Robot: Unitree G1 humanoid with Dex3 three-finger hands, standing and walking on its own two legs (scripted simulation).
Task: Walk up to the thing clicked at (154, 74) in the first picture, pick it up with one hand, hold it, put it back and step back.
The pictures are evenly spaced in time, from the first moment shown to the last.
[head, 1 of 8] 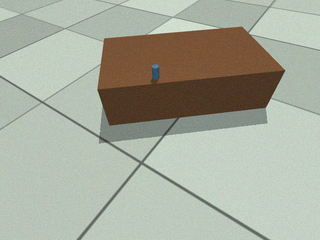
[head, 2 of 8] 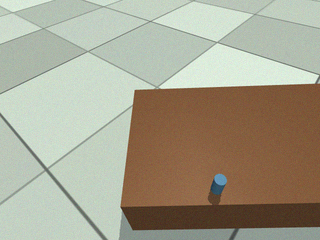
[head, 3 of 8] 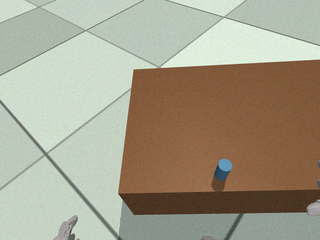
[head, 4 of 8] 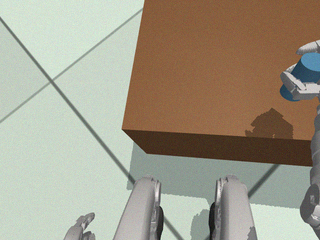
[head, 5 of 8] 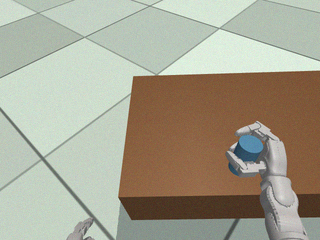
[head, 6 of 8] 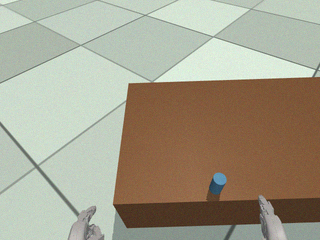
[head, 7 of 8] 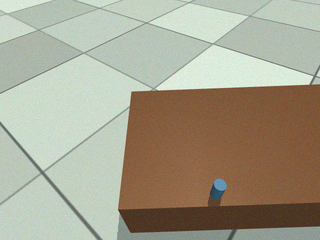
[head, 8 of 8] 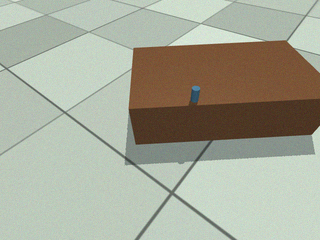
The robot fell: no
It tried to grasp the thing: yes
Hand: right
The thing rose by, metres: 0.35
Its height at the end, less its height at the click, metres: +0.00
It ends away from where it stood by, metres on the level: 0.02
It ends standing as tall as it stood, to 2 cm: yes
